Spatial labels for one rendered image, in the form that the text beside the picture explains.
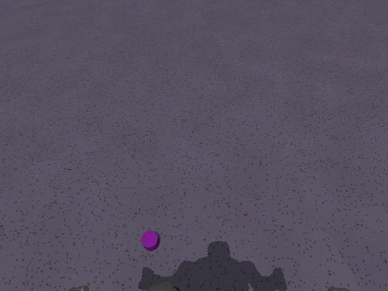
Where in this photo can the tin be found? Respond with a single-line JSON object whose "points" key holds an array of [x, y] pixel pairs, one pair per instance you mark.
{"points": [[150, 240]]}

